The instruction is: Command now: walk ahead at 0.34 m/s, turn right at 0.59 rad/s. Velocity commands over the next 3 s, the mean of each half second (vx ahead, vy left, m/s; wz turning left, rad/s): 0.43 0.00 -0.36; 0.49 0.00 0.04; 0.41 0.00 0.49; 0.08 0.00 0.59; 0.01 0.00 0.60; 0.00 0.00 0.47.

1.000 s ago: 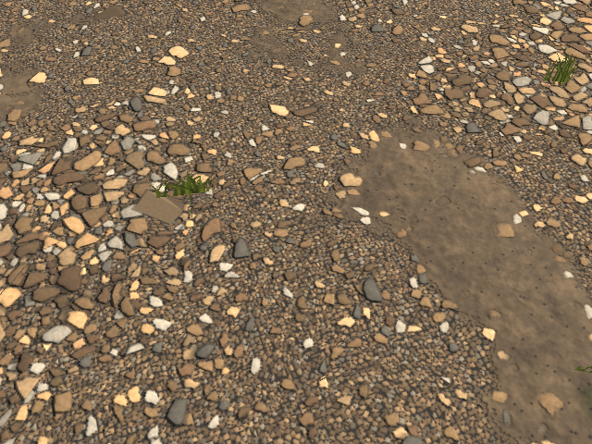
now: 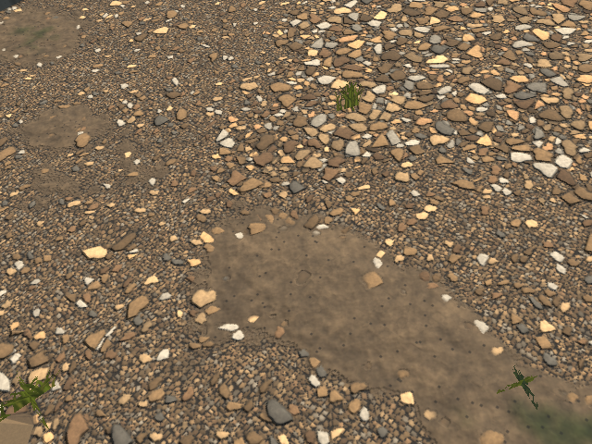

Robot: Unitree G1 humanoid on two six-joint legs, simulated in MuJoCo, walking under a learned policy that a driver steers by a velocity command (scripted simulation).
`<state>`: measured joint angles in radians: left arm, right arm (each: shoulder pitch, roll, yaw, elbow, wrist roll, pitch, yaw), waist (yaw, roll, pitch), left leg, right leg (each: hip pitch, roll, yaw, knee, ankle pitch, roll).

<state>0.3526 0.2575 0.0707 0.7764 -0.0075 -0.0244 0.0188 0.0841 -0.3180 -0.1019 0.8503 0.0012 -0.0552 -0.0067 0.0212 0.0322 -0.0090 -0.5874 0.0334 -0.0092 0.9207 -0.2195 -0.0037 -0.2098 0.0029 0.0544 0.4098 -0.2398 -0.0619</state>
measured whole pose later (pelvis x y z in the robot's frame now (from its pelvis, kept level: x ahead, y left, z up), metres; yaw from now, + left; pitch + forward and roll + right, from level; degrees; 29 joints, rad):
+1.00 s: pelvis +0.51 -0.07 -0.01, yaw -6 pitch +1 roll -1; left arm 0.24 0.26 0.06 0.75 0.01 -0.10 -0.02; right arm 0.25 -0.31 -0.06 0.85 0.03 -0.05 0.01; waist 0.01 0.05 0.04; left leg -0.53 0.08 -0.05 1.15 -0.31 0.02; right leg -0.25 0.03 -0.11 0.40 -0.16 -0.06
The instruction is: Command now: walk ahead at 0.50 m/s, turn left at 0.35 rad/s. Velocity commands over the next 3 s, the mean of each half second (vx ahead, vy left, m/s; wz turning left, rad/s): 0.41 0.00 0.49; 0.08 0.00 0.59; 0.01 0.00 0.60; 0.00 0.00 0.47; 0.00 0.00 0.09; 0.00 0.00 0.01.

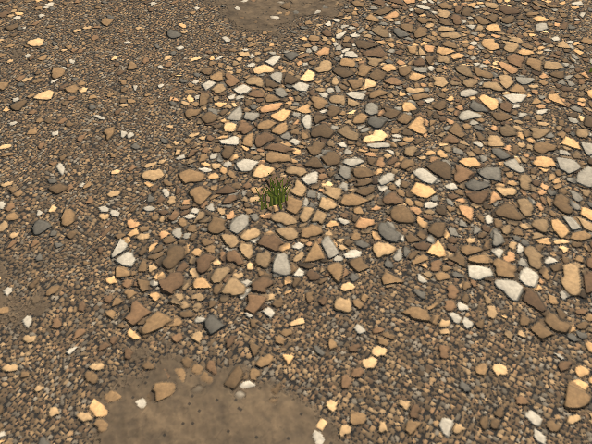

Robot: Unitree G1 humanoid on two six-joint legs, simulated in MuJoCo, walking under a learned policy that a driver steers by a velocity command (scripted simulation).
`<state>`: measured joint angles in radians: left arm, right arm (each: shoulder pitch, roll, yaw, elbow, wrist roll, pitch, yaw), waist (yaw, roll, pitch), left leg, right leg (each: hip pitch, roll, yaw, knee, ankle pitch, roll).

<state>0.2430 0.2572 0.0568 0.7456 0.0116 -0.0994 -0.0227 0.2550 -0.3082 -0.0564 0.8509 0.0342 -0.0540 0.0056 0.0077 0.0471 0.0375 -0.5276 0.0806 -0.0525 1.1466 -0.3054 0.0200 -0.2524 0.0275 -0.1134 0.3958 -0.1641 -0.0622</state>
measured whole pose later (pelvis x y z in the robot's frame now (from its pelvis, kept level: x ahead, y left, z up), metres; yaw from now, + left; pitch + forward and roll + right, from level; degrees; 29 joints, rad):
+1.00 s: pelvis +0.37 +0.05 +0.00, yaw +35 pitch +2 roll +1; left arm 0.15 0.26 0.06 0.68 0.02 -0.01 0.03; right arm 0.16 -0.35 -0.10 0.64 0.02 0.06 -0.02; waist 0.01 0.04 0.04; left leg -0.54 -0.08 -0.09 1.15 -0.46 -0.07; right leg -0.31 -0.03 0.00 0.48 -0.21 0.00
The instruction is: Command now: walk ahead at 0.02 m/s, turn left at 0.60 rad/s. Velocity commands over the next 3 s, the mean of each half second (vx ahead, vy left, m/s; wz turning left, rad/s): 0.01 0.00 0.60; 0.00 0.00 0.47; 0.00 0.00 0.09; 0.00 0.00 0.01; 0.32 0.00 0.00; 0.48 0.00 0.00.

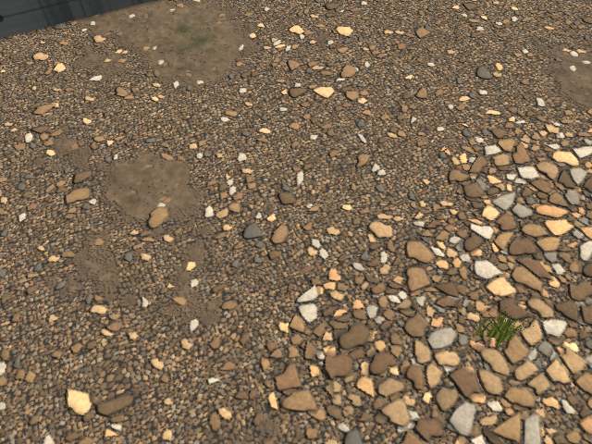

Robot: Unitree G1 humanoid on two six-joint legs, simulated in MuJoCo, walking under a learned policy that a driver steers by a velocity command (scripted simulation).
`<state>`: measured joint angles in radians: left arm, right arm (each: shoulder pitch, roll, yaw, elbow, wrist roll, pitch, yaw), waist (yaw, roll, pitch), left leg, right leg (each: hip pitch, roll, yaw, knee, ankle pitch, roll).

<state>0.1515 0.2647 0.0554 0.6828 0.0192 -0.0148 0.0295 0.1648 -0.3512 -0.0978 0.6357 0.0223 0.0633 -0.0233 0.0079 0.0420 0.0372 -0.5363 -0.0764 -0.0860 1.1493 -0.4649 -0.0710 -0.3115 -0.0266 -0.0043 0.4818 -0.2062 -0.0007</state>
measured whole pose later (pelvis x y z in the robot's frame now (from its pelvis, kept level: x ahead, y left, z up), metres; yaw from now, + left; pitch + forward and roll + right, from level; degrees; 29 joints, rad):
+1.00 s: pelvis +0.00 +0.02 +0.00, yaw +31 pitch +1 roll +1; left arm 0.17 0.26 0.05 0.71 0.00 0.01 0.01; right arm 0.19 -0.31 -0.08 0.65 0.01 0.06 -0.02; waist 0.02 0.02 0.06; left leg -0.37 -0.01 -0.08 0.81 -0.44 -0.10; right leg -0.24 -0.03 -0.01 0.46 -0.24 -0.01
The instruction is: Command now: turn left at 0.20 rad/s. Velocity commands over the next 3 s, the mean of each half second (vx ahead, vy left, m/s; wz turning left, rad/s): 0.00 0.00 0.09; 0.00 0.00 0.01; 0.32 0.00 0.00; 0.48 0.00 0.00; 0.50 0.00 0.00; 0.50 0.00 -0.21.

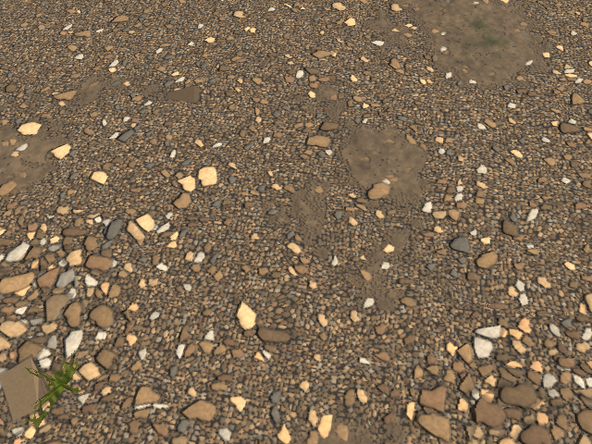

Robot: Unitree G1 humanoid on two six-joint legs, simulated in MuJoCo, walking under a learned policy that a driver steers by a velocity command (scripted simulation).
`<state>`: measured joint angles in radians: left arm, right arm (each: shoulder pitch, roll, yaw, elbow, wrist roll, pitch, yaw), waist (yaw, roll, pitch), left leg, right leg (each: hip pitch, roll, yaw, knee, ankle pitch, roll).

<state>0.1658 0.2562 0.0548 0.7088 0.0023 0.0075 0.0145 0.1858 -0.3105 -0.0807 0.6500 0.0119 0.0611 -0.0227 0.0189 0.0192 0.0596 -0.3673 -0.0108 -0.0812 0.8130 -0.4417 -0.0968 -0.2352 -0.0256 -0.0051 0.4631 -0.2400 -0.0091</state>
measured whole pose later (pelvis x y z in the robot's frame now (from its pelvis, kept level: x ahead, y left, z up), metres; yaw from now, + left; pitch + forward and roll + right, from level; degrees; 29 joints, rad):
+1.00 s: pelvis +0.01 +0.03 +0.00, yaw +1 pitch -2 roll +0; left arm 0.24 0.25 0.03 1.01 0.00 0.00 0.05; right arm 0.23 -0.23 -0.03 0.94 0.00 0.01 -0.03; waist 0.02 0.00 0.03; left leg -0.17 -0.03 -0.05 0.49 -0.30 0.01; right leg -0.18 -0.06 -0.01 0.48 -0.27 0.06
